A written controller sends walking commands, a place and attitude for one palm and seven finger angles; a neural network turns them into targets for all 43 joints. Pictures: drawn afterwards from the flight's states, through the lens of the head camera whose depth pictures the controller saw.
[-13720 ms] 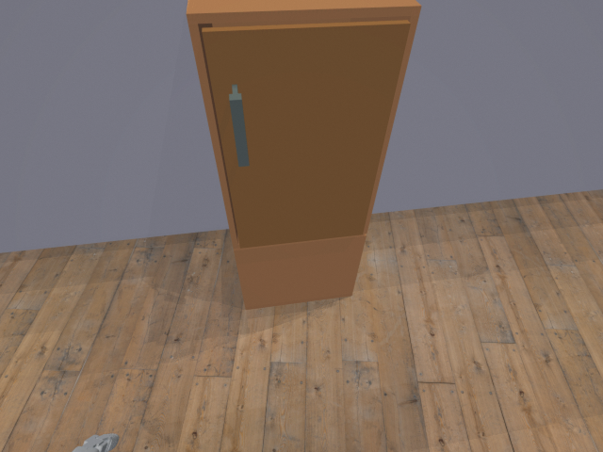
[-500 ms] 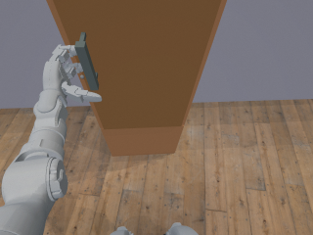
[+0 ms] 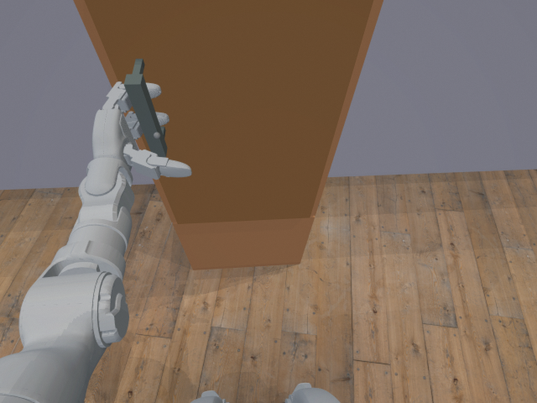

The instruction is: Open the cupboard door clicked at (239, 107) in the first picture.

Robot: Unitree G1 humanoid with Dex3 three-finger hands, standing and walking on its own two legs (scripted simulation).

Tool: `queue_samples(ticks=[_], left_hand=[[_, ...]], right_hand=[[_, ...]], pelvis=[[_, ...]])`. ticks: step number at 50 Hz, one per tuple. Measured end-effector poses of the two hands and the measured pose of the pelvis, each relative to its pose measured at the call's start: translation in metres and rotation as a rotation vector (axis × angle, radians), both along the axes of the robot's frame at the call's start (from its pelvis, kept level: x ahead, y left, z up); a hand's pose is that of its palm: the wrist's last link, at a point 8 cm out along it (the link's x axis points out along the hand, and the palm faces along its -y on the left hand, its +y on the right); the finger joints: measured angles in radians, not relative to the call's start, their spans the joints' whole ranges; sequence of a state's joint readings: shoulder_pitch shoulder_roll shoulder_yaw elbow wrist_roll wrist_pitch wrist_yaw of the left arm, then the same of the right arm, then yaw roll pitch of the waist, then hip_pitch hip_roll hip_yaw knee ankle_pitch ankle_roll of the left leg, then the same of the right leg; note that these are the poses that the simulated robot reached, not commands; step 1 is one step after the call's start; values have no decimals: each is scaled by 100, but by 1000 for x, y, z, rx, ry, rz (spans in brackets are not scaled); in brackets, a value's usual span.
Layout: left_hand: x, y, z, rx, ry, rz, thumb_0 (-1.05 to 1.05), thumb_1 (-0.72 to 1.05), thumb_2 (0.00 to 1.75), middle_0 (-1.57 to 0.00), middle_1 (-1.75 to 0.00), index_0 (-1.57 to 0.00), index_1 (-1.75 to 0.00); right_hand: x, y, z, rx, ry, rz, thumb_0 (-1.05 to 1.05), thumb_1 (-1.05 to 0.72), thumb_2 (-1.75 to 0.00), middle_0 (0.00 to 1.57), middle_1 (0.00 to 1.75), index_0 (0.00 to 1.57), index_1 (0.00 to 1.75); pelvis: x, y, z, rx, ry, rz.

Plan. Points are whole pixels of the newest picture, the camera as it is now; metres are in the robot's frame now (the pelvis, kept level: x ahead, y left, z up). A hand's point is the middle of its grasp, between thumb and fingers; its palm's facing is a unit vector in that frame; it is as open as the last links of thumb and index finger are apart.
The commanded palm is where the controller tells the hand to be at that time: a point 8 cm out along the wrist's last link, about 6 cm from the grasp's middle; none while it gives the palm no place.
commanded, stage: slide the fingers in behind the handle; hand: left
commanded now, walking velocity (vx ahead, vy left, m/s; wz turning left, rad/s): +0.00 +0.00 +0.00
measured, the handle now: (150, 111) +0.55 +0.16 +0.09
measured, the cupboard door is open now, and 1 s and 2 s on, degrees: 0 0 38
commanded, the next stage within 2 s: close the thumb around the handle in 0.32 s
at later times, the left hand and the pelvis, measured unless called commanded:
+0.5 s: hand (160, 134) +0.50 +0.14 +0.10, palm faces +0.01 -1.00 +0.00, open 13.9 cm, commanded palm +0.47 +0.19 +0.10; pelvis +0.00 +0.00 +0.00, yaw +0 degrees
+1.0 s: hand (155, 136) +0.49 +0.14 +0.10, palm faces +0.00 -1.00 -0.01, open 6.2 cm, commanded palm +0.47 +0.19 +0.10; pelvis +0.00 +0.01 +0.00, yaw +0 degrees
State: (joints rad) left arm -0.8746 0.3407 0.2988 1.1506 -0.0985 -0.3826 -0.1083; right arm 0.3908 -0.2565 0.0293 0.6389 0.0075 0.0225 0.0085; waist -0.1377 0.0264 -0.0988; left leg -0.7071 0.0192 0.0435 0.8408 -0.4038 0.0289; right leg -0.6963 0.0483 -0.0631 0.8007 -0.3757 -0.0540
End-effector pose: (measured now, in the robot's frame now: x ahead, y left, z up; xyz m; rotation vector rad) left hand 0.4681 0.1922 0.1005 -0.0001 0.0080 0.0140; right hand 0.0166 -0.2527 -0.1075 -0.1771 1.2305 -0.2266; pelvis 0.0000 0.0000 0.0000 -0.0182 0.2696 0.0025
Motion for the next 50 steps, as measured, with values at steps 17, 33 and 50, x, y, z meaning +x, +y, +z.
queue_samples(ticks=[17,33,50], left_hand=[[5,-2,-1,2,-13,-3,-2,-50,30,-30,-120,-30,-120],[7,-1,-1,1,-9,-2,-1,-25,41,-31,-123,-32,-122],[5,5,-5,6,2,-15,0,61,78,-38,-132,-38,-132]], right_hand=[[-12,1,-1,-3,40,-14,0,-91,-90,20,30,20,29],[-5,4,-1,-1,25,-8,0,-91,-90,20,30,20,29],[-1,4,1,-13,20,-2,0,-91,-90,20,30,20,29]], pelvis=[[2,4,-1,-1,13,-4],[3,6,-1,-3,15,-5],[3,7,-1,-8,13,2]])
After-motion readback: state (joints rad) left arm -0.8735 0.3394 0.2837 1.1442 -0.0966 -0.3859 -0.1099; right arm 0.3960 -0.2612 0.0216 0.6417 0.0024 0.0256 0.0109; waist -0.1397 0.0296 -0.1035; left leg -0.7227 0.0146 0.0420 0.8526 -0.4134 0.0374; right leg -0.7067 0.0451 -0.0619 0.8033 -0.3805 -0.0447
